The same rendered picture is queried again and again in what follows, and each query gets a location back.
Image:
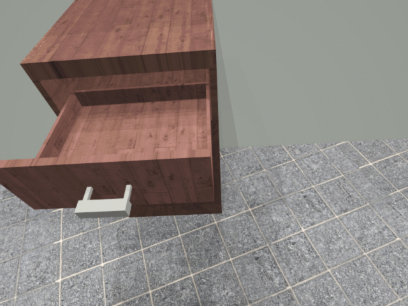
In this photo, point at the drawer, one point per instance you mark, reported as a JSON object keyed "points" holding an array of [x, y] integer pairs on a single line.
{"points": [[156, 138]]}

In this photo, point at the handle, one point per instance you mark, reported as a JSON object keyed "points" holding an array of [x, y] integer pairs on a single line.
{"points": [[87, 208]]}

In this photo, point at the cabinet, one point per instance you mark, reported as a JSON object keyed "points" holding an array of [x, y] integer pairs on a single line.
{"points": [[102, 44]]}

